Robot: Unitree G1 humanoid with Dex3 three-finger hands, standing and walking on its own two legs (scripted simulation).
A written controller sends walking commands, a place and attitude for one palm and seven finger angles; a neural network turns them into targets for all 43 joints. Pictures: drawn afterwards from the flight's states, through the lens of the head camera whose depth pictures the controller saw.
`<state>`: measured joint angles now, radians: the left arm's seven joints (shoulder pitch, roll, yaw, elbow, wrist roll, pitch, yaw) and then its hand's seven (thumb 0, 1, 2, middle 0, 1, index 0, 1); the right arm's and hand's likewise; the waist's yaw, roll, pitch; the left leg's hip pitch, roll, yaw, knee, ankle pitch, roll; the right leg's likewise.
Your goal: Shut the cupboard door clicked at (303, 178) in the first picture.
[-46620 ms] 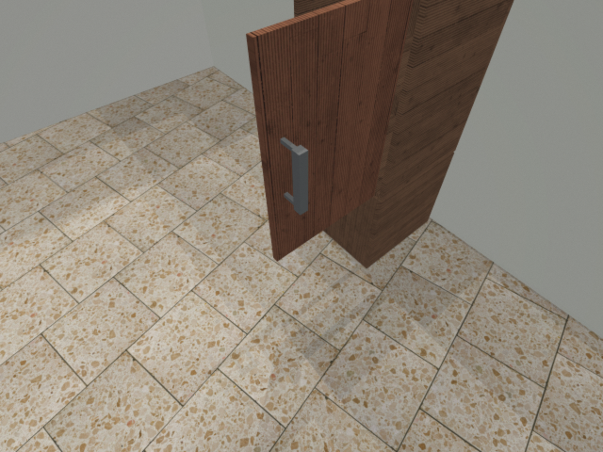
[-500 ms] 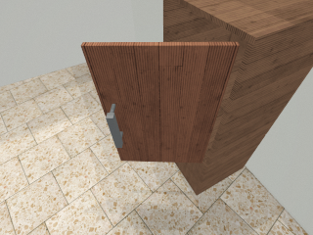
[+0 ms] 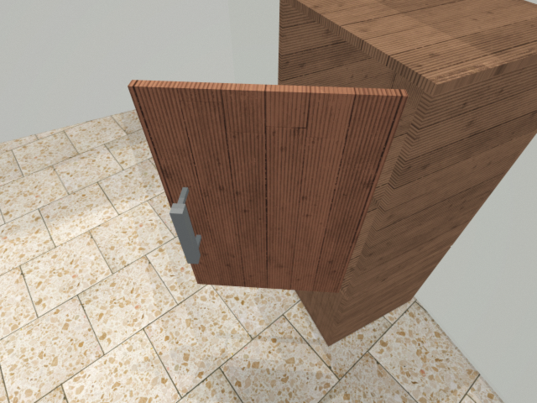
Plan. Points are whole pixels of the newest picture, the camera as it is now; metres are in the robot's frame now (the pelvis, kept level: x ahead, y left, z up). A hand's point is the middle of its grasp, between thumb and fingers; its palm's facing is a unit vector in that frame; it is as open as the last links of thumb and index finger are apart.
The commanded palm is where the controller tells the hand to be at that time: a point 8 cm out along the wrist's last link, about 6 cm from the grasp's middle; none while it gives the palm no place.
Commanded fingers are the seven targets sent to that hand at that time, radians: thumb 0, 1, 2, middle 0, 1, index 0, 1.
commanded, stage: raise the hand and make a fist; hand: left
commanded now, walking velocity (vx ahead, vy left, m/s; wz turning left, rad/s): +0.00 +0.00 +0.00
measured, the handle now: (189, 227) +0.44 +0.19 -0.04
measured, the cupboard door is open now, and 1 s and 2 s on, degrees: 59 59 59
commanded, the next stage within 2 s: bring the fist close to the handle in 1.94 s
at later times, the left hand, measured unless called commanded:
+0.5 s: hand out of the picture +0.11 +0.18 -0.10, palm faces +0.07 -1.00 -0.01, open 5.9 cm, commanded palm +0.11 +0.23 -0.07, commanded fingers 0.00 0.90 0.90 -0.64 -0.78 -0.64 -0.78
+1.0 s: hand (131, 393) +0.15 +0.21 -0.05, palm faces +0.04 -1.00 -0.04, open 3.6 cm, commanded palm +0.12 +0.26 -0.05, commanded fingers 0.00 0.90 0.90 -1.10 -1.28 -1.10 -1.28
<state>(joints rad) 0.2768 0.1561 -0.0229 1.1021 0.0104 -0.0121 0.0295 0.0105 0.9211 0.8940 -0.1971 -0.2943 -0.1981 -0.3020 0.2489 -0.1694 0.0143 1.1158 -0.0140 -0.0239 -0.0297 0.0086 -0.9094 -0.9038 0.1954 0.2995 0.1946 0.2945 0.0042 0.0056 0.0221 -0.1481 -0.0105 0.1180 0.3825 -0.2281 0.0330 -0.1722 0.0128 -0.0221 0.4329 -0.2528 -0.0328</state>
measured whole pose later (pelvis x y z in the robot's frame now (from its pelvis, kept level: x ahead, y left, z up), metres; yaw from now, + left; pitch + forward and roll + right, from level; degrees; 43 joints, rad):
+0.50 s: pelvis -0.05 -0.02 -0.11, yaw +4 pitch +14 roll -1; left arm 0.48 0.21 0.12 0.16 -0.25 -0.57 -0.33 0.02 0.90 0.89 -0.47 -0.59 -0.47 -0.59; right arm 0.13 -0.29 -0.07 0.50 0.00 -0.26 0.00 0.01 -0.90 -0.90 0.20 0.30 0.19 0.29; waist 0.03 -0.04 -0.12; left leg -0.94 0.01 0.02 1.23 -0.52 0.02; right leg -0.91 -0.01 -0.12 1.22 -0.56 -0.07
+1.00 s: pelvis -0.05 +0.02 -0.11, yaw +3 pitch +16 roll -3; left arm 0.45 0.23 0.11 -0.08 -0.27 -0.47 -0.24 0.02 0.90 0.90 -0.92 -1.08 -0.92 -1.09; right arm 0.28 -0.26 0.00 0.53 0.02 -0.20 -0.04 0.02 -0.90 -0.90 0.20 0.30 0.20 0.30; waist 0.01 0.04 -0.15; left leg -1.00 0.00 0.03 1.24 -0.52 0.07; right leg -0.94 -0.02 -0.12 1.19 -0.53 -0.02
